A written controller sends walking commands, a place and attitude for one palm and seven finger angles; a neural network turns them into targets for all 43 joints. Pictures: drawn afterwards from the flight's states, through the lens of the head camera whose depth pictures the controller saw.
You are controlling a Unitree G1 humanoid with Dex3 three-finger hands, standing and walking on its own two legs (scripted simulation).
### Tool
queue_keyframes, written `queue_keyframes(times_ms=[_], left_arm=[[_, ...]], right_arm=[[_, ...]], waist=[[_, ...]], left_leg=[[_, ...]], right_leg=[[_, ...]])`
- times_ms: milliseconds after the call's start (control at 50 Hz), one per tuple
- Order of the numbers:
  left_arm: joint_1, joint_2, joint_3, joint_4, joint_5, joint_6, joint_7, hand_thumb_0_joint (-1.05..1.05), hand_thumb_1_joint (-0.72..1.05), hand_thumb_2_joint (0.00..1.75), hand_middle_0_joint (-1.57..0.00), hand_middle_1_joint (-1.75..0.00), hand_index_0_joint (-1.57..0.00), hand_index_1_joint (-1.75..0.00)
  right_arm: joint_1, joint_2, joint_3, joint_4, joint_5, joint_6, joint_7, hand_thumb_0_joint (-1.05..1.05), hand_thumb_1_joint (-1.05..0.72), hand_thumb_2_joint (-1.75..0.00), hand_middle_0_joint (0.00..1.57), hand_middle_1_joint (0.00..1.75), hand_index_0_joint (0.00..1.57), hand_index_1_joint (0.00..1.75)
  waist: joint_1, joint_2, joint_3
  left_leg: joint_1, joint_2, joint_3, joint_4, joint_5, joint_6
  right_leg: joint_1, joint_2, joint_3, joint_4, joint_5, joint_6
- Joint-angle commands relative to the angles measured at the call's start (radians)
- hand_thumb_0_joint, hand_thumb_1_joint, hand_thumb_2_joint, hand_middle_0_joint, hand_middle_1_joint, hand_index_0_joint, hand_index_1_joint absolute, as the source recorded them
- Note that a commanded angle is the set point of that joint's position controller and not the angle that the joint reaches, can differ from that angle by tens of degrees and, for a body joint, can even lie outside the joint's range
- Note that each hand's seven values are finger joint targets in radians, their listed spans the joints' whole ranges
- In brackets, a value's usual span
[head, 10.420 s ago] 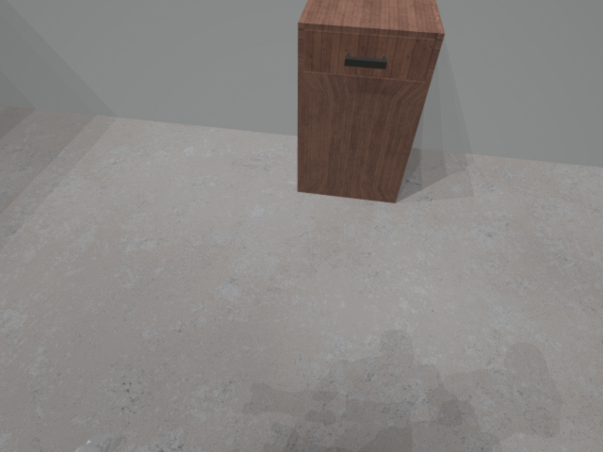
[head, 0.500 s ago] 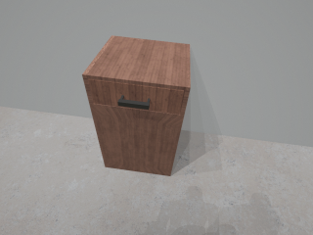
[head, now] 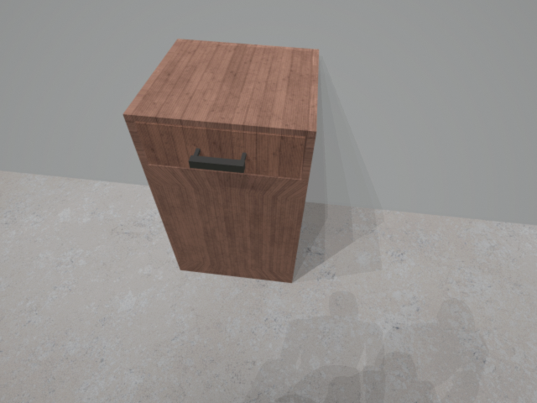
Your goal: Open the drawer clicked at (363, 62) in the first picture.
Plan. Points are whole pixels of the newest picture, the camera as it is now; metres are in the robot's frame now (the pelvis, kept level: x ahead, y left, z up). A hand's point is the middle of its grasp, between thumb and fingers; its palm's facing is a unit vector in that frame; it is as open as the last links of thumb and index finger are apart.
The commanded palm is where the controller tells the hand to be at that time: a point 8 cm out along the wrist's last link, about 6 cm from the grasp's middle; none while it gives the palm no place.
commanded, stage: come to a stop and stand still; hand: left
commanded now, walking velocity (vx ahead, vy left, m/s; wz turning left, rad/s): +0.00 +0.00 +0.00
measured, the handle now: (219, 158) +0.69 +0.17 -0.09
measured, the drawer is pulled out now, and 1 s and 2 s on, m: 0.00 0.00 0.00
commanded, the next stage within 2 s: look again from close up in 0.72 s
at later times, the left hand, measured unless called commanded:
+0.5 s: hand out of the picture +0.02 +0.15 -0.17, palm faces +0.05 -0.98 -0.17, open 7.4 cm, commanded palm none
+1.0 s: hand out of the picture +0.04 +0.14 -0.17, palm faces +0.06 -0.98 -0.17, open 7.4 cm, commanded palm none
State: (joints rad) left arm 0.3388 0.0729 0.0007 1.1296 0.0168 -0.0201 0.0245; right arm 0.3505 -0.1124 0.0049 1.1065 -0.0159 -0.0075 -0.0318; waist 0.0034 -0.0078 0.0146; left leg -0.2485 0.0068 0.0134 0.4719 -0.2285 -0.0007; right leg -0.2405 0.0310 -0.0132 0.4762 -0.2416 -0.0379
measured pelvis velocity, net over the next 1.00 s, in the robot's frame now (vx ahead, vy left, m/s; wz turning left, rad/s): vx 0.06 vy -0.02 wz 0.00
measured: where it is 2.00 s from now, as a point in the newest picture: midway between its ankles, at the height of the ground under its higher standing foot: outside the picture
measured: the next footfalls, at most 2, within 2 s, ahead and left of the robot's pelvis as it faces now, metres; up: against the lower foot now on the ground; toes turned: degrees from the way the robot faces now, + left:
none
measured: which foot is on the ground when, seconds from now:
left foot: down 0.00-1.00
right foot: down 0.00-1.00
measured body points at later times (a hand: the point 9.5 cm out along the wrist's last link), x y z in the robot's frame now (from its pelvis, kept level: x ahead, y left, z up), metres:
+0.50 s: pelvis +0.04 -0.01 +0.00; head +0.06 -0.01 +0.45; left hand +0.02 +0.20 -0.16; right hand +0.03 -0.21 -0.16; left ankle +0.01 +0.12 -0.74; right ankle +0.01 -0.10 -0.74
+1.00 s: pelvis +0.06 -0.02 +0.00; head +0.08 -0.02 +0.45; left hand +0.04 +0.19 -0.16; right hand +0.05 -0.23 -0.16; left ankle +0.01 +0.12 -0.74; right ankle +0.01 -0.10 -0.74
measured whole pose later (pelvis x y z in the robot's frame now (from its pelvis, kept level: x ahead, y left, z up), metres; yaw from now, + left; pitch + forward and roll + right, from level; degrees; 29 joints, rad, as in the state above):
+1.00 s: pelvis +0.06 -0.02 +0.00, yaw +0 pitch +1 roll +0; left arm 0.32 0.11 0.00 1.13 0.01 -0.03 0.04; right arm 0.30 -0.13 0.02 1.14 -0.01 -0.01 -0.05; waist 0.01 0.00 0.03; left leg -0.13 0.02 0.01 0.42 -0.30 -0.02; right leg -0.12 0.05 -0.02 0.43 -0.32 -0.06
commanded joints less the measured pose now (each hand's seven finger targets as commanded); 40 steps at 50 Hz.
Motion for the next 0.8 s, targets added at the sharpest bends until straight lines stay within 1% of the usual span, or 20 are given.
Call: queue_keyframes(times_ms=[0, 20, 60, 80, 100, 120, 140, 220, 260, 320, 380, 420, 500, 540, 580, 660, 680, 720, 780], left_arm=[[0.068, 0.098, 0.012, -0.022, -0.006, -0.016, 0.002, 0.00, 0.90, 0.90, -0.20, -0.30, -0.20, -0.30], [0.067, 0.100, 0.012, -0.021, -0.007, -0.016, 0.002, 0.00, 0.90, 0.90, -0.20, -0.30, -0.20, -0.30], [0.066, 0.101, 0.011, -0.019, -0.006, -0.015, 0.002, 0.00, 0.90, 0.90, -0.20, -0.30, -0.20, -0.30], [0.070, 0.099, 0.010, -0.016, -0.006, -0.015, 0.002, 0.00, 0.90, 0.90, -0.20, -0.30, -0.20, -0.30], [0.073, 0.099, 0.009, -0.015, -0.007, -0.016, 0.002, 0.00, 0.90, 0.90, -0.20, -0.30, -0.20, -0.30], [0.072, 0.100, 0.010, -0.015, -0.007, -0.017, 0.002, 0.00, 0.90, 0.90, -0.20, -0.30, -0.20, -0.30], [0.071, 0.102, 0.009, -0.014, -0.007, -0.017, 0.003, 0.00, 0.90, 0.90, -0.20, -0.30, -0.20, -0.30], [0.065, 0.102, 0.010, -0.016, -0.007, -0.016, 0.005, 0.00, 0.90, 0.90, -0.20, -0.30, -0.20, -0.30], [0.063, 0.106, 0.010, -0.017, -0.006, -0.015, 0.006, 0.00, 0.90, 0.90, -0.20, -0.30, -0.20, -0.30], [0.063, 0.110, 0.011, -0.016, -0.007, -0.015, 0.006, 0.00, 0.90, 0.90, -0.20, -0.30, -0.20, -0.30], [0.061, 0.116, 0.012, -0.018, -0.007, -0.015, 0.007, 0.00, 0.90, 0.90, -0.20, -0.30, -0.20, -0.30], [0.065, 0.120, 0.013, -0.017, -0.008, -0.016, 0.007, 0.00, 0.90, 0.90, -0.20, -0.30, -0.20, -0.30], [0.059, 0.126, 0.014, -0.020, -0.008, -0.015, 0.009, 0.00, 0.90, 0.90, -0.20, -0.30, -0.20, -0.30], [0.062, 0.127, 0.013, -0.020, -0.008, -0.015, 0.008, 0.00, 0.90, 0.90, -0.20, -0.30, -0.20, -0.30], [0.058, 0.127, 0.014, -0.021, -0.008, -0.015, 0.010, 0.00, 0.90, 0.90, -0.20, -0.30, -0.20, -0.30], [0.062, 0.131, 0.015, -0.020, -0.007, -0.014, 0.010, 0.00, 0.90, 0.90, -0.20, -0.30, -0.20, -0.30], [0.063, 0.128, 0.015, -0.020, -0.008, -0.015, 0.010, 0.00, 0.90, 0.90, -0.20, -0.30, -0.20, -0.30], [0.065, 0.133, 0.017, -0.022, -0.009, -0.016, 0.010, 0.00, 0.90, 0.90, -0.20, -0.30, -0.20, -0.30], [0.067, 0.132, 0.016, -0.021, -0.008, -0.015, 0.012, 0.00, 0.90, 0.90, -0.20, -0.30, -0.20, -0.30]], right_arm=[[0.070, -0.056, 0.000, -0.015, 0.001, -0.019, -0.010, 0.00, -0.90, -0.90, 0.20, 0.30, 0.20, 0.30], [0.068, -0.056, 0.001, -0.015, 0.001, -0.019, -0.010, 0.00, -0.90, -0.90, 0.20, 0.30, 0.20, 0.30], [0.064, -0.061, 0.001, -0.015, 0.002, -0.017, -0.011, 0.00, -0.90, -0.90, 0.20, 0.30, 0.20, 0.30], [0.060, -0.060, 0.001, -0.014, 0.001, -0.018, -0.011, 0.00, -0.90, -0.90, 0.20, 0.30, 0.20, 0.30], [0.058, -0.063, 0.001, -0.014, 0.001, -0.019, -0.012, 0.00, -0.90, -0.90, 0.20, 0.30, 0.20, 0.30], [0.058, -0.063, 0.001, -0.012, 0.001, -0.021, -0.013, 0.00, -0.90, -0.90, 0.20, 0.30, 0.20, 0.30], [0.054, -0.068, 0.001, -0.011, 0.002, -0.020, -0.013, 0.00, -0.90, -0.90, 0.20, 0.30, 0.20, 0.30], [0.052, -0.071, 0.002, -0.005, 0.001, -0.021, -0.015, 0.00, -0.90, -0.90, 0.20, 0.30, 0.20, 0.30], [0.051, -0.076, 0.003, -0.005, 0.002, -0.020, -0.015, 0.00, -0.90, -0.90, 0.20, 0.30, 0.20, 0.30], [0.047, -0.078, 0.005, -0.002, 0.002, -0.022, -0.016, 0.00, -0.90, -0.90, 0.20, 0.30, 0.20, 0.30], [0.042, -0.081, 0.006, 0.002, 0.002, -0.022, -0.016, 0.00, -0.90, -0.90, 0.20, 0.30, 0.20, 0.30], [0.042, -0.083, 0.006, 0.003, 0.001, -0.023, -0.017, 0.00, -0.90, -0.90, 0.20, 0.30, 0.20, 0.30], [0.040, -0.084, 0.007, 0.006, 0.001, -0.020, -0.017, 0.00, -0.90, -0.90, 0.20, 0.30, 0.20, 0.30], [0.036, -0.087, 0.006, 0.006, 0.001, -0.021, -0.018, 0.00, -0.90, -0.90, 0.20, 0.30, 0.20, 0.30], [0.040, -0.086, 0.007, 0.008, 0.001, -0.019, -0.018, 0.00, -0.90, -0.90, 0.20, 0.30, 0.20, 0.30], [0.035, -0.088, 0.008, 0.010, 0.002, -0.019, -0.019, 0.00, -0.90, -0.90, 0.20, 0.30, 0.20, 0.30], [0.034, -0.088, 0.007, 0.010, 0.001, -0.020, -0.019, 0.00, -0.90, -0.90, 0.20, 0.30, 0.20, 0.30], [0.035, -0.090, 0.007, 0.012, 0.002, -0.022, -0.020, 0.00, -0.90, -0.90, 0.20, 0.30, 0.20, 0.30], [0.034, -0.089, 0.007, 0.013, 0.002, -0.019, -0.021, 0.00, -0.90, -0.90, 0.20, 0.30, 0.20, 0.30]], waist=[[-0.006, 0.031, 0.056], [-0.005, 0.018, 0.058], [-0.004, 0.026, 0.072], [-0.003, 0.015, 0.066], [-0.003, 0.026, 0.053], [-0.004, 0.015, 0.044], [-0.003, 0.016, 0.039], [-0.003, 0.014, 0.046], [-0.003, 0.003, 0.051], [0.000, 0.004, 0.039], [0.002, 0.000, 0.042], [0.002, -0.004, 0.028], [-0.001, 0.004, 0.045], [0.001, 0.007, 0.031], [-0.002, 0.000, 0.045], [0.001, -0.005, 0.048], [0.000, 0.009, 0.042], [0.000, 0.008, 0.018], [0.000, 0.004, 0.033]], left_leg=[[0.000, 0.071, -0.065, -0.097, 0.024, 0.034], [-0.001, 0.073, -0.065, -0.102, 0.022, 0.033], [-0.003, 0.073, -0.065, -0.102, 0.024, 0.032], [0.008, 0.074, -0.064, -0.103, 0.040, 0.033], [0.019, 0.075, -0.062, -0.099, 0.057, 0.033], [0.025, 0.078, -0.061, -0.099, 0.071, 0.034], [0.033, 0.078, -0.059, -0.095, 0.080, 0.033], [0.042, 0.086, -0.061, -0.102, 0.116, 0.033], [0.043, 0.086, -0.060, -0.099, 0.121, 0.033], [0.060, 0.089, -0.058, -0.101, 0.156, 0.035], [0.067, 0.088, -0.057, -0.098, 0.173, 0.034], [0.080, 0.088, -0.053, -0.094, 0.194, 0.033], [0.080, 0.089, -0.050, -0.095, 0.190, 0.030], [0.093, 0.089, -0.047, -0.092, 0.199, 0.031], [0.089, 0.090, -0.047, -0.092, 0.200, 0.030], [0.091, 0.088, -0.048, -0.092, 0.198, 0.029], [0.098, 0.089, -0.047, -0.090, 0.214, 0.030], [0.109, 0.091, -0.043, -0.085, 0.236, 0.029], [0.108, 0.090, -0.042, -0.081, 0.231, 0.028]], right_leg=[[-0.009, -0.109, 0.127, -0.132, 0.018, -0.025], [-0.002, -0.110, 0.124, -0.133, 0.019, -0.024], [-0.002, -0.108, 0.121, -0.134, 0.023, -0.024], [0.000, -0.109, 0.120, -0.133, 0.040, -0.023], [0.012, -0.110, 0.120, -0.134, 0.063, -0.023], [0.023, -0.110, 0.117, -0.129, 0.087, -0.023], [0.029, -0.110, 0.116, -0.127, 0.106, -0.022], [0.040, -0.109, 0.102, -0.112, 0.146, -0.021], [0.045, -0.107, 0.099, -0.110, 0.155, -0.020], [0.062, -0.112, 0.096, -0.104, 0.195, -0.020], [0.069, -0.113, 0.092, -0.100, 0.220, -0.020], [0.081, -0.117, 0.092, -0.097, 0.259, -0.020], [0.079, -0.116, 0.090, -0.098, 0.261, -0.021], [0.086, -0.120, 0.092, -0.100, 0.279, -0.021], [0.082, -0.115, 0.092, -0.098, 0.282, -0.022], [0.089, -0.117, 0.090, -0.101, 0.286, -0.021], [0.089, -0.118, 0.092, -0.099, 0.299, -0.022], [0.108, -0.122, 0.088, -0.094, 0.331, -0.023], [0.101, -0.120, 0.088, -0.095, 0.336, -0.022]])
